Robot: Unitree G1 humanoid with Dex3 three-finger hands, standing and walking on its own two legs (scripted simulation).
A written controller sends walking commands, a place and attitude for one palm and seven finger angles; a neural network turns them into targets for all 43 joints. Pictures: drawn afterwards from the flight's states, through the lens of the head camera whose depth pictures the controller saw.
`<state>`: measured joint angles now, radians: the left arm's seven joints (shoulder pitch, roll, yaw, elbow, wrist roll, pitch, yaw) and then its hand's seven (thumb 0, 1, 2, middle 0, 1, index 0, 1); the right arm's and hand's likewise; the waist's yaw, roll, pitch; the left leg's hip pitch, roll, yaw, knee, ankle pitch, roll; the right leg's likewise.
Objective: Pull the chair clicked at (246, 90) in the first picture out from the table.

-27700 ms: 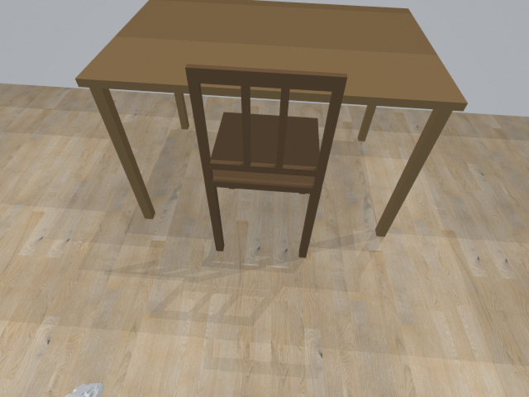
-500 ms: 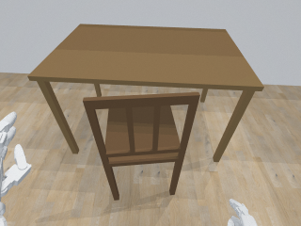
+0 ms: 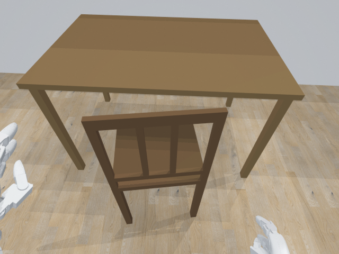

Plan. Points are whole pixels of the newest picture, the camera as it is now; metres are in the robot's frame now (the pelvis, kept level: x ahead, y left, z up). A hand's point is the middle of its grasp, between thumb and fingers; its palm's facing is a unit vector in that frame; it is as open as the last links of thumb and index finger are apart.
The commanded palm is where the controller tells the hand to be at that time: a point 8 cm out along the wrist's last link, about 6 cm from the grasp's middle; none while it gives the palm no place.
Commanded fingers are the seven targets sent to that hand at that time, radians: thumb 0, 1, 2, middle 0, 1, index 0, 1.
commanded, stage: stop stepping back and stand still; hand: left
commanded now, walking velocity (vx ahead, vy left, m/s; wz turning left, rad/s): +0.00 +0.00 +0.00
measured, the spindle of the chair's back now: (143, 153) +0.45 +0.12 -0.10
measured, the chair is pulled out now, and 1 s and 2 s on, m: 0.16 0.16 0.16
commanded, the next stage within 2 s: let the arm hang, fingers relaxed in 0.34 s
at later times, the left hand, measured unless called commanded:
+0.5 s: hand (46, 192) +0.21 +0.26 +0.09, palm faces +0.31 -0.80 -0.52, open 7.4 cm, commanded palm none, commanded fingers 0.00 0.90 0.90 -0.20 -0.30 -0.20 -0.30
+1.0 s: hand out of the picture -0.04 +0.16 -0.17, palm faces +0.03 -0.98 -0.22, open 7.2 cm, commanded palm none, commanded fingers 0.00 0.90 0.90 -0.20 -0.30 -0.20 -0.30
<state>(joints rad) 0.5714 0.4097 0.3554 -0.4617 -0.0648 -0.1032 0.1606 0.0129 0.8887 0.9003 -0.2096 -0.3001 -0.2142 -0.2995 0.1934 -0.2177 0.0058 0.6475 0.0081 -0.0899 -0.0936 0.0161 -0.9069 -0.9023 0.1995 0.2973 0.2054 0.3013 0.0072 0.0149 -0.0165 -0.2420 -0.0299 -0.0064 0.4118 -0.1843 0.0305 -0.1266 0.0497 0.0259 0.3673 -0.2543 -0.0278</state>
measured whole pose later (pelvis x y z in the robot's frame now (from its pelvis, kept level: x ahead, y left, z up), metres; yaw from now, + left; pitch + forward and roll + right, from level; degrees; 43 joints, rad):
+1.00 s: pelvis -0.01 -0.02 +0.00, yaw +1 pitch +0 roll +0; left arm 0.29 0.15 0.01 1.14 0.00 0.02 0.04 0.00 0.94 0.90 -0.20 -0.30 -0.20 -0.30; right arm 0.29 -0.15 0.00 1.11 -0.03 0.03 -0.05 0.01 -0.91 -0.90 0.20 0.30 0.20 0.30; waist -0.02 0.02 0.09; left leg -0.25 -0.02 -0.03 0.42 -0.18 0.01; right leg -0.14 0.06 0.00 0.39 -0.26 -0.05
